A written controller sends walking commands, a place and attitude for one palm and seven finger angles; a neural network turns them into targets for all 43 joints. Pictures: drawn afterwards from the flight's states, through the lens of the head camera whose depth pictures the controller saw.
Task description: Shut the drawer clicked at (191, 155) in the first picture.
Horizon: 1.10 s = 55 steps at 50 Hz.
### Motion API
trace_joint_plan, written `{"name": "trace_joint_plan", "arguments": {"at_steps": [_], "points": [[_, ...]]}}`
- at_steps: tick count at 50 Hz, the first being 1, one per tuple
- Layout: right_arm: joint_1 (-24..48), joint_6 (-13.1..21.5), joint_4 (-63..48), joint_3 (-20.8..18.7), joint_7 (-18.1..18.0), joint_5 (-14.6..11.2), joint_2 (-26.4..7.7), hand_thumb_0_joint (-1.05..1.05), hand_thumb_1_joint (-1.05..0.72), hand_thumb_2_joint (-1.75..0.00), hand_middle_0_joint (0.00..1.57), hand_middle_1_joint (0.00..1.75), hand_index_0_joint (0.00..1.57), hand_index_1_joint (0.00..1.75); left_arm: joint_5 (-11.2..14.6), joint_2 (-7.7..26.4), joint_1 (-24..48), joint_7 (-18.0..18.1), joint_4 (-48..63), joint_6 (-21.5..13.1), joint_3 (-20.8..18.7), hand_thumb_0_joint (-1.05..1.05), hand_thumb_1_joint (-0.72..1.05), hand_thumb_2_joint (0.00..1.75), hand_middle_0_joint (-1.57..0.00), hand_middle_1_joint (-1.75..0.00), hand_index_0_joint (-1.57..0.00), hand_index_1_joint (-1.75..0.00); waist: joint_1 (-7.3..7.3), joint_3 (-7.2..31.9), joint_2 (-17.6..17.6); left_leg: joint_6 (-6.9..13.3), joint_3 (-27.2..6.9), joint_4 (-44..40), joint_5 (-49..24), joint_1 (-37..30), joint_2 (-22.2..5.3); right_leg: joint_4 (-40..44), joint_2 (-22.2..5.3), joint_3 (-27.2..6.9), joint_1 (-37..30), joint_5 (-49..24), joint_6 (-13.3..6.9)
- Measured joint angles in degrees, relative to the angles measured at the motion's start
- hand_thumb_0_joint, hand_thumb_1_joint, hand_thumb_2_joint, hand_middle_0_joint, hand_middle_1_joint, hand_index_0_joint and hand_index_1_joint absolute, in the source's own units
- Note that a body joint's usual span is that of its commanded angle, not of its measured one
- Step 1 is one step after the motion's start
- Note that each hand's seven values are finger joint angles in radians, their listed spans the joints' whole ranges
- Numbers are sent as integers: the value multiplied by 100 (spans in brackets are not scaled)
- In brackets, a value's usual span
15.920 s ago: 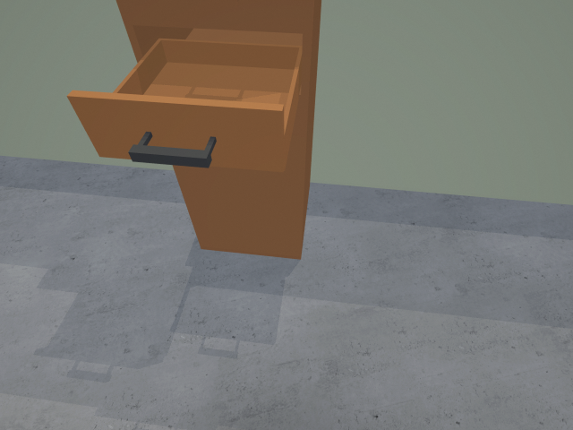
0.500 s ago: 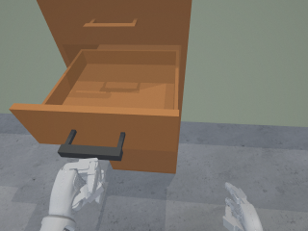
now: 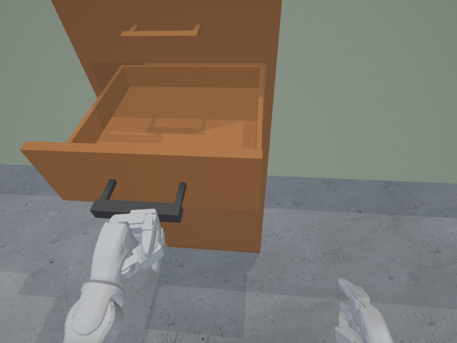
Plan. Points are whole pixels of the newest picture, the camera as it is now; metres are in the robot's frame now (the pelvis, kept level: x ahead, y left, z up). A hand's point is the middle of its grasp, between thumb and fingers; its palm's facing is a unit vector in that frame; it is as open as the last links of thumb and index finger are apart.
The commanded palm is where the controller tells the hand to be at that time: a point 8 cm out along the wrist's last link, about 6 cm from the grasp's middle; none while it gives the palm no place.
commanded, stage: push the drawer shut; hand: left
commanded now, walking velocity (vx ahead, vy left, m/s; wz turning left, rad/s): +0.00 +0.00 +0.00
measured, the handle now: (141, 199) +0.32 +0.16 +0.11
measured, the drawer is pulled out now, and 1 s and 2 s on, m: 0.28 0.14 0.03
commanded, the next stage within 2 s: none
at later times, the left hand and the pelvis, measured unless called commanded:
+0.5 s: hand (168, 209) +0.30 +0.11 +0.11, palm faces -0.06 -1.00 -0.05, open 3.2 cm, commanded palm +0.30 +0.17 +0.11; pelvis -0.01 +0.00 +0.01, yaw -1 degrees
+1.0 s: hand (177, 177) +0.37 +0.11 +0.11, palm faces -0.06 -1.00 -0.04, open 3.1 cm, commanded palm +0.36 +0.17 +0.11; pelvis -0.01 +0.01 +0.01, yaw -1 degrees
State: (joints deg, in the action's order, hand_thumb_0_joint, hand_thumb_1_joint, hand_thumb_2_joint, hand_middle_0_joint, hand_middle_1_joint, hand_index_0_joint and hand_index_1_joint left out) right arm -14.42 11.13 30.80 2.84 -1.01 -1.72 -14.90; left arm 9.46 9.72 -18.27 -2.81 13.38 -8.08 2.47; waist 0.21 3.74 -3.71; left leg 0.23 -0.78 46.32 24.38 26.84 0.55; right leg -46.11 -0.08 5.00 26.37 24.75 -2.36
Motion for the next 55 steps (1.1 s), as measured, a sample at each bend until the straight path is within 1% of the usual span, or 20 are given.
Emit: {"name": "trace_joint_plan", "arguments": {"at_steps": [10, 20, 31, 37, 49, 55], "points": [[130, -70, 175, 46, -18, -23, 20, 1, -90, -90, 20, 30, 20, 30, 47, 29, 909, -24, -835, 110, -114, 3, 83, 93, -140, -160, -140, -160, 33, -46, 12, 7, 36, -198, -142, -137, 0, 178, 4, -37, -114, -146, 6], [167, -152, 313, 20, -13, -39, 8, 1, -90, -90, 20, 30, 20, 30, 20, -19, 1748, 70, -1642, 121, -182, 4, 83, 93, -140, -160, -140, -160, 55, -121, 61, 24, 87, -378, -258, -240, 9, 329, -1, -89, -188, -264, 22], [154, -312, 455, 1, -12, -50, 27, 1, -90, -90, 20, 30, 20, 30, 7, -5, 2547, 100, -2495, 35, -314, 2, 82, 92, -140, -160, -140, -160, 91, -170, 120, 36, 131, -517, -333, -268, 7, 450, 4, -135, -193, -347, 34], [107, -396, 511, -21, -4, -48, 44, 1, -90, -90, 20, 30, 20, 30, 7, 4, 2914, 83, -2955, -7, -455, 2, 81, 91, -140, -160, -140, -160, 129, -136, 142, 39, 166, -592, -357, -283, -6, 521, 21, -171, -190, -384, 37], [-36, -507, 590, -94, 21, -58, 12, 1, -90, -90, 20, 30, 20, 30, -37, -27, 3731, 120, -3892, -217, -572, 1, 83, 92, -140, -160, -140, -160, 170, -158, 129, 52, 164, -594, -375, -166, -6, 548, 21, -170, -86, -416, 46], [-85, -591, 654, -74, 22, -41, 37, 1, -90, -90, 20, 30, 20, 30, -73, 60, 4237, 66, -4497, -324, -738, 0, 82, 92, -140, -160, -140, -160, 240, -160, 175, 51, 174, -576, -382, -72, -24, 540, 39, -179, 10, -435, 41]]}}
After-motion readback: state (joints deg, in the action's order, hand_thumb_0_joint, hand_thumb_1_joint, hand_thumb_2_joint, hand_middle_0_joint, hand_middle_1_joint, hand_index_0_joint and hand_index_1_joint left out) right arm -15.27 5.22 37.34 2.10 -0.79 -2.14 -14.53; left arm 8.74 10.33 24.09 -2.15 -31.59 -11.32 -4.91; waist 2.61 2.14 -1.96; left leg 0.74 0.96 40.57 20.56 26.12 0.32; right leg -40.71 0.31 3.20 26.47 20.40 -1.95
